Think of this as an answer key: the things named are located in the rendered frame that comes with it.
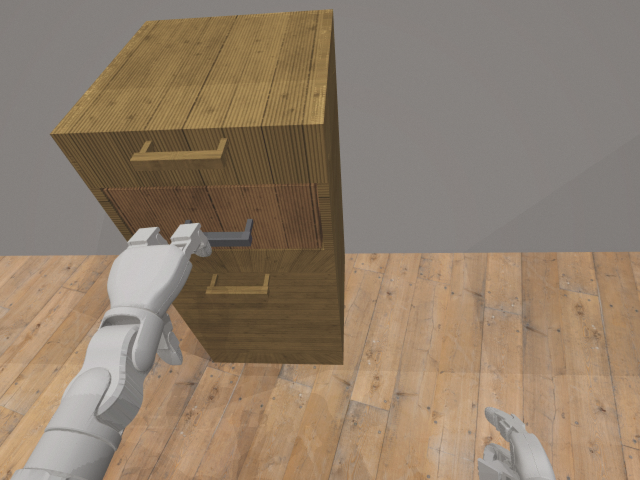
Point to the right robot hand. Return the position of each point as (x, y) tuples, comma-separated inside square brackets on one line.
[(526, 458)]

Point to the left robot forearm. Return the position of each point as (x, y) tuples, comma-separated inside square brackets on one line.
[(103, 398)]

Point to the handle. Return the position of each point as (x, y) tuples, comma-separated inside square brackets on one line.
[(255, 292), (229, 239), (179, 160)]

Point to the left robot hand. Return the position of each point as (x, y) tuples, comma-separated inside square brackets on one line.
[(150, 274)]

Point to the drawer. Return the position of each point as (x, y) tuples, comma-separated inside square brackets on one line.
[(285, 216)]

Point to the cabinet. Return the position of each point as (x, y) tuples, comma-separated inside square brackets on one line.
[(261, 87)]

